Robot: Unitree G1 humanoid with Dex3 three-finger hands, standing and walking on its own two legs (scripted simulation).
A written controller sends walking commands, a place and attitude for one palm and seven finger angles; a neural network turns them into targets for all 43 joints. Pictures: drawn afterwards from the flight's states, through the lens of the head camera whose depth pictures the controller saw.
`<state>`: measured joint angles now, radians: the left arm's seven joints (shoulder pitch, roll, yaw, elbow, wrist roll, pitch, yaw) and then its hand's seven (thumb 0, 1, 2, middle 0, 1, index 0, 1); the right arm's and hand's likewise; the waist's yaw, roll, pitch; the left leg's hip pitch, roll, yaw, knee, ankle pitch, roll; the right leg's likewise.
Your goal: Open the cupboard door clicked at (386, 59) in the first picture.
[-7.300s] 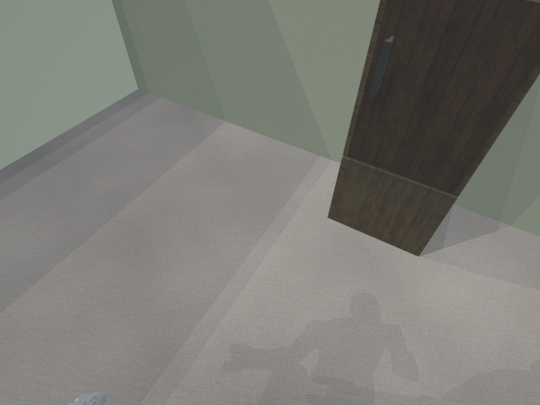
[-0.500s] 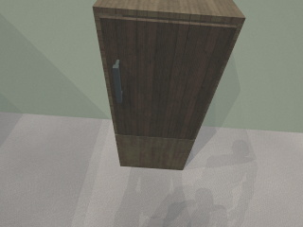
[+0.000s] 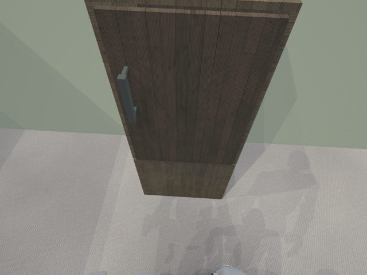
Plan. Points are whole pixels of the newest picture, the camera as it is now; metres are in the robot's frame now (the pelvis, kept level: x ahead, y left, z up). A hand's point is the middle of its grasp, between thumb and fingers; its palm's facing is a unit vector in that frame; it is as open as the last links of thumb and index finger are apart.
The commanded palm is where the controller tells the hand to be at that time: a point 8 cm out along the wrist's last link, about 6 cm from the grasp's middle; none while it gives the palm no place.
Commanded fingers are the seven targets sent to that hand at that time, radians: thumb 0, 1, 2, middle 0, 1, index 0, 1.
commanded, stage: come to a stop and stand still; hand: left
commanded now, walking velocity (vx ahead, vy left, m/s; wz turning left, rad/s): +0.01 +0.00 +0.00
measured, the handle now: (129, 96) +0.54 +0.18 +0.05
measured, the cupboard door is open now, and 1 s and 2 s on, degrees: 0 0 0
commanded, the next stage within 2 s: look again from close up in 0.74 s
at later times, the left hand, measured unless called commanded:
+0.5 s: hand out of the picture -0.02 +0.18 -0.15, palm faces -0.01 -0.98 -0.19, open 7.3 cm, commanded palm none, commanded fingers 0.00 0.90 0.90 -0.20 -0.30 -0.20 -0.30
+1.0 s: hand out of the picture -0.05 +0.17 -0.16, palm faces -0.01 -0.99 -0.17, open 7.4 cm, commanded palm none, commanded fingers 0.00 0.90 0.90 -0.20 -0.30 -0.20 -0.30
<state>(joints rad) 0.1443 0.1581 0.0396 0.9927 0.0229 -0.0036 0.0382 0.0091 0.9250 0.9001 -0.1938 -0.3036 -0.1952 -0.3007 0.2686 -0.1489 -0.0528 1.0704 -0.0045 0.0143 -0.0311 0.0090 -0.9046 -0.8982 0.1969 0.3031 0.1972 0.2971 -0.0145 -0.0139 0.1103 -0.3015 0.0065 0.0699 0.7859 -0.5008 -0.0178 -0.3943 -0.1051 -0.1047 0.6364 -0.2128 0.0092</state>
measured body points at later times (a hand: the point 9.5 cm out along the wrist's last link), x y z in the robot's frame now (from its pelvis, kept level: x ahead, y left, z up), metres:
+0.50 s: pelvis -0.04 +0.00 +0.02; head -0.03 +0.00 +0.47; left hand -0.02 +0.23 -0.14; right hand -0.01 -0.23 -0.14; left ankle -0.01 +0.10 -0.72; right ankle -0.02 -0.11 -0.72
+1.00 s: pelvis -0.04 +0.01 +0.01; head -0.04 +0.00 +0.46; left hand -0.05 +0.22 -0.15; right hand -0.07 -0.19 -0.15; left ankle -0.01 +0.10 -0.72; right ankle -0.02 -0.11 -0.72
